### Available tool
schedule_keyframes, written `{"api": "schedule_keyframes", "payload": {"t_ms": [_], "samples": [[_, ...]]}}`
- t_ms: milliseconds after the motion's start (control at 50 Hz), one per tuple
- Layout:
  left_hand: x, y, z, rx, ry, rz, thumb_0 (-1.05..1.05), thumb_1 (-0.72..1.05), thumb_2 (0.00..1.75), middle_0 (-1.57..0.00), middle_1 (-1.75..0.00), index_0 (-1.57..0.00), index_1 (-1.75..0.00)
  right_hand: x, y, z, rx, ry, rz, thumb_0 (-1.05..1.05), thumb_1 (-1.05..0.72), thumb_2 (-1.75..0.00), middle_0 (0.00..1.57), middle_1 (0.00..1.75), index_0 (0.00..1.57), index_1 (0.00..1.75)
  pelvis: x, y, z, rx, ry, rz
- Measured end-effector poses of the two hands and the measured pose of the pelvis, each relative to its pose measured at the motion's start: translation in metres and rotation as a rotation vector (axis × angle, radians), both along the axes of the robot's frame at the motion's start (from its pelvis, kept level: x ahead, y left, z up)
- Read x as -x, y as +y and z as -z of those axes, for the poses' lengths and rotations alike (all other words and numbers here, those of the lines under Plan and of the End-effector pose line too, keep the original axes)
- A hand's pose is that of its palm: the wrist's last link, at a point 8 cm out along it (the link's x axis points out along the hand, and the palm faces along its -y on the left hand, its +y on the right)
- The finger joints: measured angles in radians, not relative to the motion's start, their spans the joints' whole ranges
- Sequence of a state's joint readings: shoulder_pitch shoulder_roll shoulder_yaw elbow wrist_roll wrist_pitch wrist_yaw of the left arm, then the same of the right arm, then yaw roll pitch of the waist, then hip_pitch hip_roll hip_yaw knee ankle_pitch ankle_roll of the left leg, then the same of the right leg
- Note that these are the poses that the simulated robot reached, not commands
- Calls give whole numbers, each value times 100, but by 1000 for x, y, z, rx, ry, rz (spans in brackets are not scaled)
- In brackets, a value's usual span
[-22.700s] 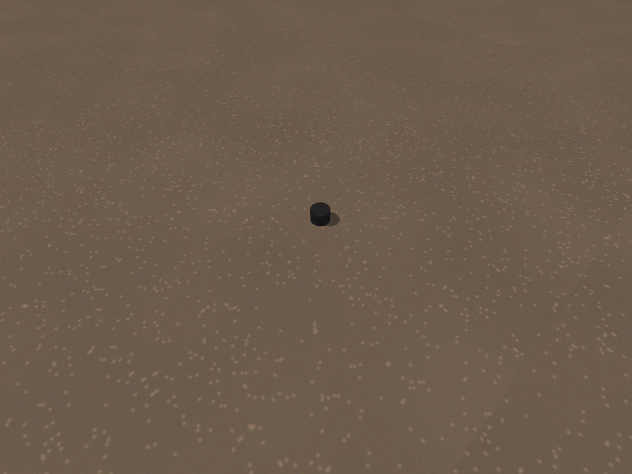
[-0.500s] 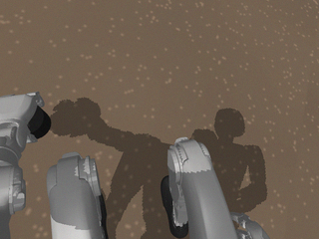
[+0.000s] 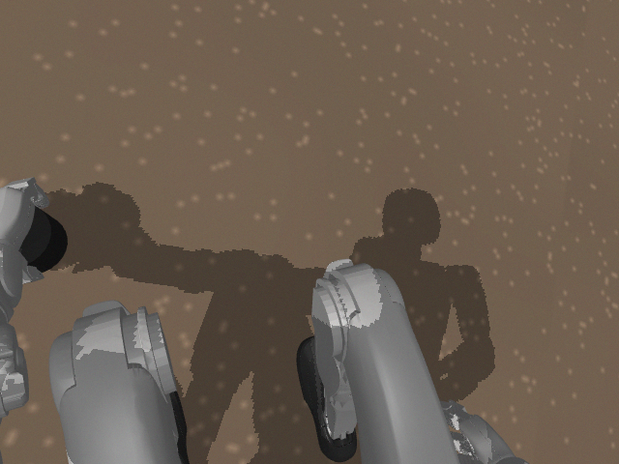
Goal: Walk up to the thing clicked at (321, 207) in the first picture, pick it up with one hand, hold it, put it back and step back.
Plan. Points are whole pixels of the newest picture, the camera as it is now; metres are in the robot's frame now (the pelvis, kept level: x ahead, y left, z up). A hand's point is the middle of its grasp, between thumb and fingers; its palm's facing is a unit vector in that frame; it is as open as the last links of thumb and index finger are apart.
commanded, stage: rest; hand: left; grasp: from above
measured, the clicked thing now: (21, 239) +0.42 +0.32 -0.24
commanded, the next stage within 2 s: open in 0.72 s
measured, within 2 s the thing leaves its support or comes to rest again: neither
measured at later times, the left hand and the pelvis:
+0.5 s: hand (25, 244) +0.41 +0.31 -0.24, palm faces -0.45 -0.13 -0.88, open 11.1 cm; pelvis +0.00 +0.00 -0.01, yaw -2 degrees
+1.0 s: hand (26, 245) +0.41 +0.31 -0.24, palm faces -0.46 -0.15 -0.88, open 11.3 cm; pelvis +0.00 +0.01 -0.01, yaw -3 degrees
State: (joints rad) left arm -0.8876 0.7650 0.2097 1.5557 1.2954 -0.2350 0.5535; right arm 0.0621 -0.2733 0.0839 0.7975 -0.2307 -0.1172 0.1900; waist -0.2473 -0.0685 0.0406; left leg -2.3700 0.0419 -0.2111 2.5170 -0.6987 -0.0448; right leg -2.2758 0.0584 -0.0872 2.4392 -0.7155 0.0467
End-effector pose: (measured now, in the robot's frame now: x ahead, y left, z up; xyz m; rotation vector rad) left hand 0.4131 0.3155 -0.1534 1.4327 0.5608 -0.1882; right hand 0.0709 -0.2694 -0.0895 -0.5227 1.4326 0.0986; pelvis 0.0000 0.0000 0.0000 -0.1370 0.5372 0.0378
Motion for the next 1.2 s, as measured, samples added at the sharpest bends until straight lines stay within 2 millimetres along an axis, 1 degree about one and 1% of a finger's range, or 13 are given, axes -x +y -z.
{"api": "schedule_keyframes", "payload": {"t_ms": [140,280,400,540,720,880,1020,1200], "samples": [[-1,1,10,2,10,1,-1,-17,66,-50,-78,-55,-77,6,-2,0,5,10,-25,0,-90,-90,20,30,21,30,1,1,7,10,-20,9],[2,3,20,8,13,7,-1,-17,64,-51,-78,-56,-76,13,-2,-4,15,36,-47,0,-90,-90,20,30,20,30,1,1,10,18,-35,14],[1,1,27,10,5,23,-1,-17,65,-51,-77,-56,-76,16,-1,-8,17,47,-75,0,-90,-90,20,30,20,30,1,2,11,27,-46,18],[-3,-1,28,-1,-15,26,-1,-18,65,-51,-77,-57,-75,14,4,-9,-9,39,-106,0,-90,-90,20,30,20,30,0,4,12,37,-52,24],[-5,-1,28,1,-13,4,-1,-17,65,-51,-77,-56,-76,9,12,-11,-39,11,-126,0,-90,-90,20,30,20,30,1,6,9,47,-58,27],[-5,0,28,9,-10,-4,-1,-17,65,-50,-78,-55,-76,14,14,-15,-40,22,-137,0,-90,-90,20,30,20,30,3,6,8,53,-64,29],[-3,0,32,7,4,11,-1,-17,73,-41,-83,-46,-82,20,14,-19,-34,36,-149,0,-90,-90,20,30,20,30,4,7,8,57,-73,31],[-5,-3,37,6,-20,29,0,-33,86,-24,-93,-26,-91,24,14,-24,-30,47,-156,0,-89,-90,20,30,20,30,4,9,8,66,-79,34]]}}
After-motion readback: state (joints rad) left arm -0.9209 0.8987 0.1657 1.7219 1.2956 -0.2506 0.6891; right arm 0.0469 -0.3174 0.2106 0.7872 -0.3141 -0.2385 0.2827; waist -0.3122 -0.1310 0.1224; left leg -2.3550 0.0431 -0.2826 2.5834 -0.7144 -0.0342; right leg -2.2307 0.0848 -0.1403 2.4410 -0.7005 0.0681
